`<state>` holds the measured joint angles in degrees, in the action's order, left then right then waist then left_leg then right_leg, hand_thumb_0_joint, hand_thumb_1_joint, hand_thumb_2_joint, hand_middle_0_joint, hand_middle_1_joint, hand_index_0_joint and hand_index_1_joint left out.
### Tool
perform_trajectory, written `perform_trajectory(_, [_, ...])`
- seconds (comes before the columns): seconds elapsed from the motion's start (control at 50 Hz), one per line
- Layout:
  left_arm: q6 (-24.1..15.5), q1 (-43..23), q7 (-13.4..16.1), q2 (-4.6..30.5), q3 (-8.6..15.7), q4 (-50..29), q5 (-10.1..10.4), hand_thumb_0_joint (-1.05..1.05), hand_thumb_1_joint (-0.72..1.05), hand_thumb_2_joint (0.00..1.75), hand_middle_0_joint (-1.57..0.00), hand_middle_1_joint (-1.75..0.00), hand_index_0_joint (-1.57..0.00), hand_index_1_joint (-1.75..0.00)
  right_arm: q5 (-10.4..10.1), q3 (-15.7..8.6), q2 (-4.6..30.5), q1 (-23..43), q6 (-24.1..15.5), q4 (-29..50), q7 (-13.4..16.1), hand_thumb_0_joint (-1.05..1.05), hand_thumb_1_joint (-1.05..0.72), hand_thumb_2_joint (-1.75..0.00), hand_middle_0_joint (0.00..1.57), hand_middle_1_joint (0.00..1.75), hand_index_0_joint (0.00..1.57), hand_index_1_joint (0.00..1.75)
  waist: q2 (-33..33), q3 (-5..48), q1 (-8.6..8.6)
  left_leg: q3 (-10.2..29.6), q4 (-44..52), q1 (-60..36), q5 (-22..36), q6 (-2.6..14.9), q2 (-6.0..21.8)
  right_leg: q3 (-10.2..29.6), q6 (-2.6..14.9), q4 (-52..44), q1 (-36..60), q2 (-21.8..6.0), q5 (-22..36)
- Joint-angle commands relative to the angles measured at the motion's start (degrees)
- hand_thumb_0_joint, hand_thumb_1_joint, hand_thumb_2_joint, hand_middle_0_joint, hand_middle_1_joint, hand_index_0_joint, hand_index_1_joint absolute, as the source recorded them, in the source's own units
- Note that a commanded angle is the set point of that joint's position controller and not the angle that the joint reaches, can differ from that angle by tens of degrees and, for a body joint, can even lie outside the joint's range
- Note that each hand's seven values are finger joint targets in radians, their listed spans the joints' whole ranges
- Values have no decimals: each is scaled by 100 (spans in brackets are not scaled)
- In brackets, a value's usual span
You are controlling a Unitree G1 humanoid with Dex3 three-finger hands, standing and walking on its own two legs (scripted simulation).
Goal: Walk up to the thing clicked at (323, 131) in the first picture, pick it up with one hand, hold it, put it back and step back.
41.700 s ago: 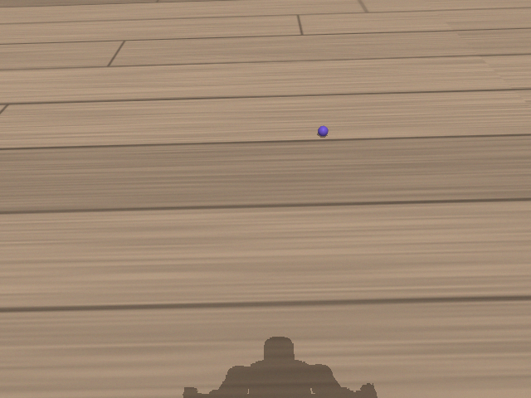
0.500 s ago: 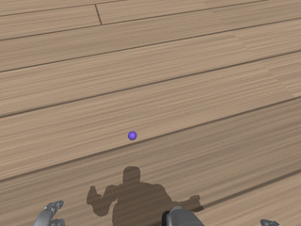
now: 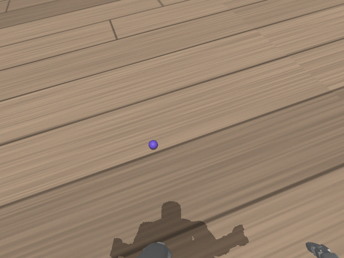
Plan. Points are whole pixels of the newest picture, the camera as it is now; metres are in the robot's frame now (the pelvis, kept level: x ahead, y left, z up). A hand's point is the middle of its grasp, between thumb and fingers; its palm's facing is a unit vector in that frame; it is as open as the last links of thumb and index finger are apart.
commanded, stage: step back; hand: left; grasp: from above
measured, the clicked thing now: (153, 144) +0.87 +0.23 -0.73
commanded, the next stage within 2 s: stand in 1.62 s
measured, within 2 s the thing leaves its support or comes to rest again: neither
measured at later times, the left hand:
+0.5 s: hand out of the picture -0.11 +0.24 -0.16, palm faces +0.00 -0.91 -0.41, open 7.4 cm
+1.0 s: hand out of the picture -0.21 +0.26 -0.14, palm faces +0.09 -0.90 -0.42, open 7.4 cm
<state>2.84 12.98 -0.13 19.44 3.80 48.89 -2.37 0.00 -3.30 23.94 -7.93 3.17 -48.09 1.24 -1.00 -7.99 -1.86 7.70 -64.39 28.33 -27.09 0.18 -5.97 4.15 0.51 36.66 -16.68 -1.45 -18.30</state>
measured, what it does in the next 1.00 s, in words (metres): walks backwards: left foot, then right foot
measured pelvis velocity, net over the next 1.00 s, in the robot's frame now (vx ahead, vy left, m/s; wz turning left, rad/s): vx -0.23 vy -0.03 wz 0.10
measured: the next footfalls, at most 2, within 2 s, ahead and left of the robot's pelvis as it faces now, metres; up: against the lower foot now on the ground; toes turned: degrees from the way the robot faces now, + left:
left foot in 0.16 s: -0.04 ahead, +0.11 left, +0.00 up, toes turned +2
right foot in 0.50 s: -0.18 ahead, -0.16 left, +0.00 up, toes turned +2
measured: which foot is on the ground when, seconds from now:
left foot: up 0.00-0.14, down 0.16-0.52, up 0.54-0.84, down 0.86-1.00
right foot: down 0.00-0.20, up 0.22-0.48, down 0.50-0.90, up 0.92-1.00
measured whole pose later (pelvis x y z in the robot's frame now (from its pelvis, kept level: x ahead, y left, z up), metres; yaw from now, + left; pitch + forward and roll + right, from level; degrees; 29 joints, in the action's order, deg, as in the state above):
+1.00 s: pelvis -0.23 -0.03 +0.00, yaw +6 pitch -3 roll +1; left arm 0.5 13.9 -0.6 23.6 4.1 55.5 -1.6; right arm 2.6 -3.7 20.9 -16.0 -0.9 -55.4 -1.9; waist 1.1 -3.5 0.0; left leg 1.6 -30.8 10.3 -18.3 1.2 -1.0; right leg 0.0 1.6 51.2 -20.9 -1.8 -28.0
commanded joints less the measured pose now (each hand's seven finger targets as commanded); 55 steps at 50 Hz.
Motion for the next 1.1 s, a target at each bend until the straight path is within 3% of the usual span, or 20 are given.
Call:
perform_trajectory(0.0, [-193, -324, 198, 1590, 454, -752, -57, 0, 90, 90, -20, -30, -20, -30, -13, -148, 775, -90, -223, 424, 116, 0, -90, -90, 20, 30, 20, 30, 1069, 789, -53, -166, 558, 17, -209, -77, 26, 671, 994, -720, 766, -843, 3069])
perform_trajectory(0.08, [-106, -163, 254, 1504, 426, -798, 16, 0, 90, 90, -20, -30, -20, -30, 98, -162, 674, -217, -284, 386, 91, 0, -90, -90, 20, 30, 20, 30, 1254, 1127, -133, -590, 2595, -216, -144, -54, 405, 875, 1056, -255, 1717, -1129, 3614])
perform_trajectory(0.14, [6, -488, 200, 1505, 336, -927, 129, 0, 90, 90, -20, -30, -20, -30, 163, -298, 803, -769, -275, 118, 68, 0, -90, -90, 20, 30, 20, 30, 965, 1375, 154, -514, 4261, -1663, 1869, 138, 532, 755, 650, 229, 722, -905, 2649])
perform_trajectory(0.18, [15, -339, 211, 1141, 233, -960, 194, 0, 90, 90, -20, -30, -20, -30, 263, -460, 1658, -300, -229, 294, 27, 0, -90, -90, 20, 30, 20, 30, -1068, 1225, 26, 1829, 4433, -2291, 3253, 1092, 2400, -189, 117, 1802, -1345, 584, -1351])
perform_trajectory(0.2, [26, -665, 305, 1399, 338, -942, 132, 0, 90, 90, -20, -30, -20, -30, 253, -513, 2029, -258, -236, 386, -6, 0, -90, -90, 20, 30, 20, 30, -1353, 1124, 402, 2333, 4516, -1146, 3212, 1778, 3054, 313, 12, 2854, -791, 547, -2192])
perform_trajectory(0.22, [37, -702, 293, 1520, 355, -853, 122, 0, 90, 90, -20, -30, -20, -30, 245, -506, 1838, 28, -276, 387, 37, 0, -90, -90, 20, 30, 20, 30, -1168, 856, 278, 2267, 4611, -662, 2925, 1859, 3088, 602, 42, 3373, -588, 395, -1872])
perform_trajectory(0.28, [39, -215, 184, 1427, 367, -544, 216, 0, 90, 90, -20, -30, -20, -30, 275, -280, 1158, 504, -263, 521, 57, 0, -90, -90, 20, 30, 20, 30, -532, 762, -133, 400, 4194, -943, 3295, 1240, 1904, 586, 49, 3873, -837, 755, -1036])
perform_trajectory(0.4, [-236, -171, 147, 1213, 236, -422, 145, 0, 90, 90, -20, -30, -20, -30, 228, -315, 1089, -67, -142, 397, -40, 0, -90, -90, 20, 30, 20, 30, -1052, 1178, 312, 273, 3722, -2483, 2577, 1286, 1801, -228, -189, 491, -573, 223, -1131])
perform_trajectory(0.46, [-395, 459, 177, 1190, 281, 92, 82, 0, 90, 90, -20, -30, -20, -30, 170, -318, 1230, 104, 6, 304, -94, 0, -90, -90, 20, 30, 20, 30, -861, 1415, 39, -49, 2994, -1903, 2002, 909, 1559, -598, 8, -1952, 742, 378, 95])
perform_trajectory(0.5, [-450, 464, 195, 1969, 505, 124, -70, 0, 90, 90, -20, -30, -20, -30, 105, -114, 604, 47, -25, 464, -102, 0, -90, -90, 20, 30, 20, 30, 1011, 1000, 4, -310, 1728, 599, -45, 235, 408, 2054, 472, -1837, 1448, -980, -319])
perform_trajectory(0.52, [-417, -74, 200, 2421, 601, -109, -67, 0, 90, 90, -20, -30, -20, -30, 146, -210, 771, 359, -8, 541, -17, 0, -90, -90, 20, 30, 20, 30, 985, 715, -174, 307, 1066, 194, -580, -29, 412, 2858, 1363, -2162, -281, -2197, -1216])
perform_trajectory(0.54, [-418, -455, 212, 2478, 596, -234, -51, 0, 90, 90, -20, -30, -20, -30, 140, -355, 1109, 409, 5, 416, -10, 0, -90, -90, 20, 30, 20, 30, 1107, 245, -165, 489, 429, -364, -439, -63, 617, 3254, 1576, -2495, -1432, -2416, -1941])
perform_trajectory(0.6, [-498, -919, 219, 1740, 408, -200, 5, 0, 90, 90, -20, -30, -20, -30, 68, -277, 968, -64, -52, 8, -93, 0, -90, -90, 20, 30, 20, 30, 578, 55, 309, 338, 21, -64, 544, -117, 144, 1038, 912, -1774, -552, -1143, -176])
perform_trajectory(0.72, [-559, -21, 121, 1805, 521, 45, -71, 0, 90, 90, -20, -30, -20, -30, 204, -230, 898, 40, -262, -16, -208, 0, -90, -90, 20, 30, 20, 30, 1286, 326, -255, -215, 1851, 321, 96, -227, 514, 1249, 897, -1981, 979, -1131, -2227])
perform_trajectory(0.82, [-435, -205, 35, 1847, 420, 10, 19, 0, 90, 90, -20, -30, -20, -30, 228, -309, 847, -509, -471, -356, -245, 0, -90, -90, 20, 30, 20, 30, 1057, 623, 74, -927, 4199, -1636, 634, 48, 437, 610, 802, -1197, 347, -1155, -751])
perform_trajectory(0.84, [-410, -157, 31, 1552, 309, -41, 14, 0, 90, 90, -20, -30, -20, -30, 231, -374, 904, -736, -515, -477, -222, 0, -90, -90, 20, 30, 20, 30, 563, 843, 175, -702, 4467, -2370, 948, 127, 418, 198, 598, -444, 43, -844, -149])
perform_trajectory(0.88, [-429, -462, 22, 1079, 156, -206, 141, 0, 90, 90, -20, -30, -20, -30, 288, -566, 1718, -1170, -556, -465, -158, 0, -90, -90, 20, 30, 20, 30, -1148, 772, 508, 2603, 5191, -3110, -1185, 1022, 2388, -886, 47, 1464, -2241, 326, -1358])
perform_trajectory(0.9, [-440, -858, 49, 1629, 317, -174, 51, 0, 90, 90, -20, -30, -20, -30, 222, -596, 1912, -1139, -545, -466, -177, 0, -90, -90, 20, 30, 20, 30, -600, 246, 635, 2969, 5372, -2101, -1936, 1555, 2718, -80, 98, 1841, -2063, -103, -1472])
perform_trajectory(0.98, [-539, -284, -73, 1483, 276, 83, 118, 0, 90, 90, -20, -30, -20, -30, 236, -400, 1231, -513, -599, -287, -167, 0, -90, -90, 20, 30, 20, 30, -633, 94, 214, 1042, 4884, -2061, 52, 1123, 1878, -225, 121, 1334, -1581, -202, -744])
perform_trajectory(1.08, [-587, -128, -91, 1316, 272, 247, 122, 0, 90, 90, -20, -30, -20, -30, 202, -373, 1243, -227, -525, -179, -170, 0, -90, -90, 20, 30, 20, 30, -1057, 321, 135, 320, 4378, -1093, 683, 944, 1687, -613, 40, -87, 74, 18, -67])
